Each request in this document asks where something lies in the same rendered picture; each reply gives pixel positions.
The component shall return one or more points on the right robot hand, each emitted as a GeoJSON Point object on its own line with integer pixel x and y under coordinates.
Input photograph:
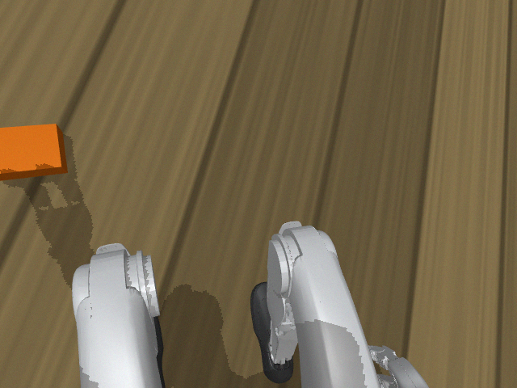
{"type": "Point", "coordinates": [403, 373]}

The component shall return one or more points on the small box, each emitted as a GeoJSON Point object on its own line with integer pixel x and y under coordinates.
{"type": "Point", "coordinates": [30, 151]}

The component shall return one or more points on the right robot foot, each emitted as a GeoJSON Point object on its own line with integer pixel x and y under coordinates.
{"type": "Point", "coordinates": [261, 319]}

